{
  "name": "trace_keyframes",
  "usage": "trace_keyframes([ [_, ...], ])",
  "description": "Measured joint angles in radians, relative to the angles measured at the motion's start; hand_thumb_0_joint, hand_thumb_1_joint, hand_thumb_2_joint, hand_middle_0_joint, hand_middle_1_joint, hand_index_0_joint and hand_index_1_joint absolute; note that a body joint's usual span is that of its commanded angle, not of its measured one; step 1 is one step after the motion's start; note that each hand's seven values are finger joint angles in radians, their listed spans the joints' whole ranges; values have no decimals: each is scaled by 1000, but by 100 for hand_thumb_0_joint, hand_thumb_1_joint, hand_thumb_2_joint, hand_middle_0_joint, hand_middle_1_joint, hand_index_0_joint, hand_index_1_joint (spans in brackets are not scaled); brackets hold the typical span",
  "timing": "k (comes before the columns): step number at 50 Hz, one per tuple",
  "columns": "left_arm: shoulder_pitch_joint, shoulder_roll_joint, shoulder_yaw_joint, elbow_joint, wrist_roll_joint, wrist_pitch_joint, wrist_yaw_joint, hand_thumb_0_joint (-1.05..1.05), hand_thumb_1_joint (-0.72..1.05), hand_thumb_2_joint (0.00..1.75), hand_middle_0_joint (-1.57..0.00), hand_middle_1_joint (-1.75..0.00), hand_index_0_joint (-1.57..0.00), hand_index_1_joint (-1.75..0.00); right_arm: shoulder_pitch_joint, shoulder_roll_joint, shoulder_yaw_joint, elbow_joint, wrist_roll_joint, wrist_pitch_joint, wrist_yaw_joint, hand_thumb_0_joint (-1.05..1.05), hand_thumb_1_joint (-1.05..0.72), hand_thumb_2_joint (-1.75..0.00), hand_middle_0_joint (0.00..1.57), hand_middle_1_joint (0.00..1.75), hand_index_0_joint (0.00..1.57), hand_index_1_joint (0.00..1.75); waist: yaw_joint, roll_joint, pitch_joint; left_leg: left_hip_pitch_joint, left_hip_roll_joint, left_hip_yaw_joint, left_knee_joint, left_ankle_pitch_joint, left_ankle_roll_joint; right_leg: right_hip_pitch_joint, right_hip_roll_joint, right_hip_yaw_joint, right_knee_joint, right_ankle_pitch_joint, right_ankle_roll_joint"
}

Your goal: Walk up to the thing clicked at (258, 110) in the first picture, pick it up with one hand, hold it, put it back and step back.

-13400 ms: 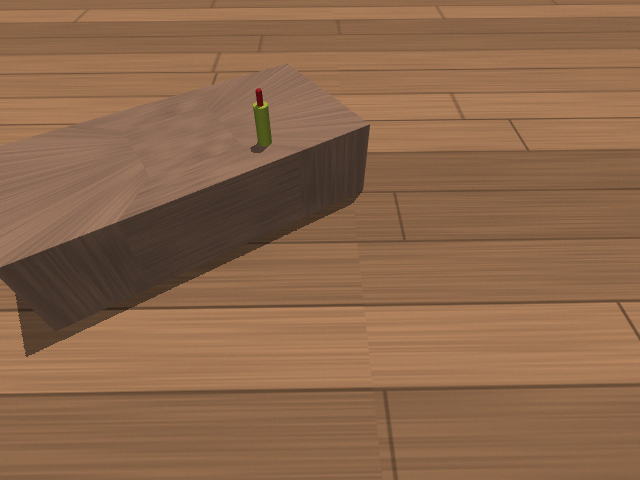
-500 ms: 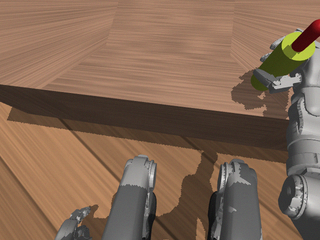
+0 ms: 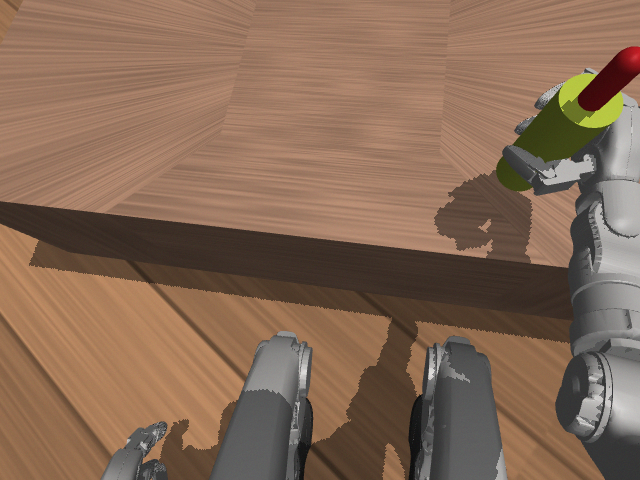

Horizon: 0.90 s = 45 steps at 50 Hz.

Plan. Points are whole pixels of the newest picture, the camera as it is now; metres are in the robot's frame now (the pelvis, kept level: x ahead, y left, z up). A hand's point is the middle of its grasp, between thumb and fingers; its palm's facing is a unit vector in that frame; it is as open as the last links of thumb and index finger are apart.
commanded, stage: settle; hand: right
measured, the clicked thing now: (562, 128) +0.50 -0.21 +0.05
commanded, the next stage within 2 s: lift in 0.40 s
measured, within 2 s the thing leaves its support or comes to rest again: neither
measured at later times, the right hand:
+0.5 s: hand (574, 122) +0.50 -0.22 +0.05, palm faces +0.12 +0.99 +0.00, open 8.4 cm
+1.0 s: hand (611, 121) +0.46 -0.22 +0.11, palm faces +0.12 +0.99 -0.01, open 8.4 cm
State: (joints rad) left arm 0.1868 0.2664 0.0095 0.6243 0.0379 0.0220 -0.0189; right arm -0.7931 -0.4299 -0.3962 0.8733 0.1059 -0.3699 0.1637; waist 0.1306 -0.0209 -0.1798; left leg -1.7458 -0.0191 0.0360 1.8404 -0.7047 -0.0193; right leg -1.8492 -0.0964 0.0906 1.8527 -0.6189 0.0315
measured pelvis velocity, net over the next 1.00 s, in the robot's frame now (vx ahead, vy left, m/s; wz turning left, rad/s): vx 0.02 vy -0.01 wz -0.03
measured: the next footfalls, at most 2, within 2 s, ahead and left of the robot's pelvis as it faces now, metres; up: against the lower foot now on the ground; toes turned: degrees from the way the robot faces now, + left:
none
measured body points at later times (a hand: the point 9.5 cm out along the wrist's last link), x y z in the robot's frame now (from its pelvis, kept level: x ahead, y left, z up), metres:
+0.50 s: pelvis +0.01 -0.01 +0.03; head +0.19 -0.05 +0.44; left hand +0.11 +0.26 -0.09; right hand +0.49 -0.28 +0.05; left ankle +0.06 +0.13 -0.46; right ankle +0.08 -0.14 -0.46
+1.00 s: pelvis +0.02 -0.01 +0.09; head +0.17 -0.04 +0.51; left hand +0.13 +0.25 -0.03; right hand +0.45 -0.27 +0.11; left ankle +0.06 +0.13 -0.46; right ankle +0.08 -0.14 -0.46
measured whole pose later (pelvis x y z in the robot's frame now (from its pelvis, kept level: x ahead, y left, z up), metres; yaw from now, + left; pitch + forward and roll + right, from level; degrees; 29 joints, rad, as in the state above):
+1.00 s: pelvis +0.02 -0.01 +0.09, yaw -2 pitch +29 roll +4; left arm 0.20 0.23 0.01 0.64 0.01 0.01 -0.01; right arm -0.57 -0.33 -0.33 0.70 0.14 -0.37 0.15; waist 0.10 -0.03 -0.17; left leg -1.40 0.00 0.04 1.54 -0.64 -0.02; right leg -1.51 -0.09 0.07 1.57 -0.57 0.02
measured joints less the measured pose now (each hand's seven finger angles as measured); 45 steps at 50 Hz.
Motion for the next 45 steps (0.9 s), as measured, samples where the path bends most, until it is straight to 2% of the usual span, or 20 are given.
trace_keyframes([
  [28,12,-17,-6,6,2,-6,-10,1,92,89,-19,-29,-20,-30,25,12,-1,24,-5,-36,12,-7,31,-106,80,119,89,125,2,-6,2,126,11,0,-119,19,-10,118,9,-11,-106,14,-11],
  [45,12,-28,1,11,-16,-7,1,1,93,88,-19,-30,-21,-29,164,76,41,-117,16,-7,-5,-7,32,-106,81,117,90,123,-22,-11,3,267,12,1,-236,46,-7,262,8,-20,-221,35,-10],
])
